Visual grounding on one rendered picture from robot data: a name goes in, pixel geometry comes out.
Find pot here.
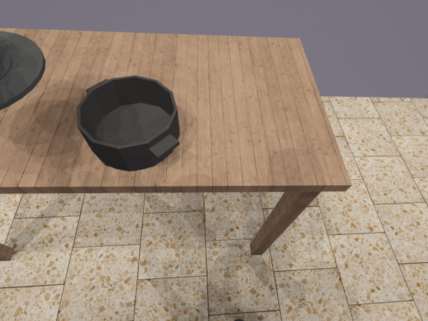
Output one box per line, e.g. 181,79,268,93
77,76,180,171

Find table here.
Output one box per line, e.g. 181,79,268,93
0,28,352,261

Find lid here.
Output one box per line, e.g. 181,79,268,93
0,31,45,110

